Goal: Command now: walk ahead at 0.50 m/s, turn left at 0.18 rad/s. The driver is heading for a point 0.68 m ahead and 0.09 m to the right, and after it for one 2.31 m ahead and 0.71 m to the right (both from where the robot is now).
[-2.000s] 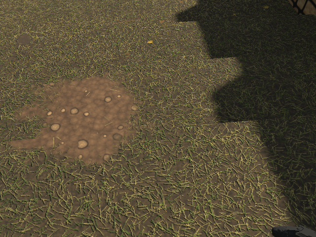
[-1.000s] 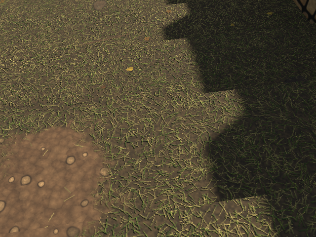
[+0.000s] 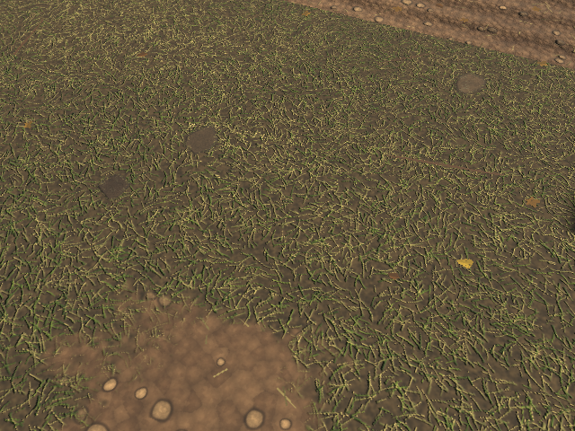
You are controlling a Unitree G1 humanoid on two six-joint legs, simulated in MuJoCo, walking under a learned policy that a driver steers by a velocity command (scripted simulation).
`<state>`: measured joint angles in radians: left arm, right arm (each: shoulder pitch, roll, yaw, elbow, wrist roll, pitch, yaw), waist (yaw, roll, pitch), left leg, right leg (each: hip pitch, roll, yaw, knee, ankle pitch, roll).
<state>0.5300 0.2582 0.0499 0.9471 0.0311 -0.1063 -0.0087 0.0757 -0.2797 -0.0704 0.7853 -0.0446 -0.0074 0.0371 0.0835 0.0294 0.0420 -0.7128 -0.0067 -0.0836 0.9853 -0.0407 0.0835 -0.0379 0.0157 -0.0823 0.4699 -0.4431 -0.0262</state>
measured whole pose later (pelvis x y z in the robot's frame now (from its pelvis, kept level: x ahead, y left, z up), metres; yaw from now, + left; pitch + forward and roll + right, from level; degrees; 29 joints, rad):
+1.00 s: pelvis +0.56 +0.00 -0.14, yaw -17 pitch +0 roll +1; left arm 0.41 0.25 0.06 0.95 -0.01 -0.03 0.00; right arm 0.08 -0.27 -0.05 0.81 -0.04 -0.02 0.00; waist 0.06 0.03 0.04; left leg -0.63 0.09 -0.07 0.80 -0.07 -0.04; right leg -0.10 0.14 0.10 0.31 -0.20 -0.12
